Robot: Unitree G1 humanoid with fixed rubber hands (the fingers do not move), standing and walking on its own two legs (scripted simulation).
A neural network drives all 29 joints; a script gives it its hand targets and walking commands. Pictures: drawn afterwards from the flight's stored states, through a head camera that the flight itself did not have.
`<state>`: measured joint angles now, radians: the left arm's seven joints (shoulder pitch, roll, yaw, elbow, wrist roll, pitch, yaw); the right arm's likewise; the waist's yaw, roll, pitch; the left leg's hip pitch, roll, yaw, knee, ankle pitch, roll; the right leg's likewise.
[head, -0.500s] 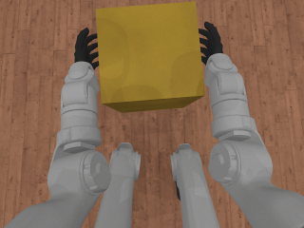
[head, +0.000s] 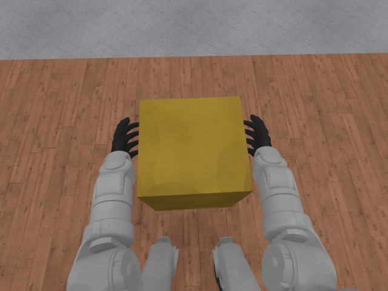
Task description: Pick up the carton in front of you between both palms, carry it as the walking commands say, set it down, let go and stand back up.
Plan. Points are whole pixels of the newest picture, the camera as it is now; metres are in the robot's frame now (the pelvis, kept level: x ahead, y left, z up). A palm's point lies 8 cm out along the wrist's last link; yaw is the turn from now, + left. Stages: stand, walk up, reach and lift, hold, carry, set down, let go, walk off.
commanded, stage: reach and lift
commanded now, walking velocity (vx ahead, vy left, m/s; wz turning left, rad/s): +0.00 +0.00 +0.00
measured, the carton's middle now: (192, 161) +0.41 +0.01 -0.11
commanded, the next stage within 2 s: hold in 1.66 s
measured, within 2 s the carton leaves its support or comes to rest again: neither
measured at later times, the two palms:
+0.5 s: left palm (96, 144) +0.36 +0.16 +0.11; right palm (296, 144) +0.36 -0.14 +0.11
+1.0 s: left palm (82, 141) +0.34 +0.16 +0.16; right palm (315, 143) +0.34 -0.14 +0.16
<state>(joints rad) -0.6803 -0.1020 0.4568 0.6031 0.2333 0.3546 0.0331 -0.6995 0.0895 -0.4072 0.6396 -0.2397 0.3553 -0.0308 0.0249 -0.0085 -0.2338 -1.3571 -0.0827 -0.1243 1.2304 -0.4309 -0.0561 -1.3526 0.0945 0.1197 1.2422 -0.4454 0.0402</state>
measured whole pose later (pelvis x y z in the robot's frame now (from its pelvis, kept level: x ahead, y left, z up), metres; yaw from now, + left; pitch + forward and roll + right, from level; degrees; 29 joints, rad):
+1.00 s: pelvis +0.04 +0.00 +0.13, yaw +0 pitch -3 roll +0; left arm -0.33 -0.17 0.32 0.39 0.31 0.61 -0.01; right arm -0.32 0.17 -0.30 0.39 -0.30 0.61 0.01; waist 0.00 0.00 0.00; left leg -0.18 -0.04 -0.14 0.45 -0.21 -0.02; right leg -0.17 0.04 0.14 0.45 -0.22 0.02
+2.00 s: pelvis +0.05 +0.00 +0.14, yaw +0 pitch -7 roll +0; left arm -0.28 -0.16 0.24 0.25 0.29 0.76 -0.01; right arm -0.28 0.15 -0.23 0.24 -0.28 0.76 0.01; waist 0.00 0.00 0.01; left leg -0.04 -0.03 -0.13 0.35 -0.18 -0.02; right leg -0.03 0.03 0.14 0.35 -0.19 0.01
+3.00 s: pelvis +0.14 +0.00 +0.11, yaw -2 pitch +5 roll +0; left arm -0.12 -0.13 0.11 -0.25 0.12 0.99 0.07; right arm -0.13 0.13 -0.08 -0.23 -0.14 0.99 -0.07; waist 0.01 0.01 -0.20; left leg -0.27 0.04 0.01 0.64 -0.46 -0.03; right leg -0.28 -0.04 -0.03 0.65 -0.45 0.02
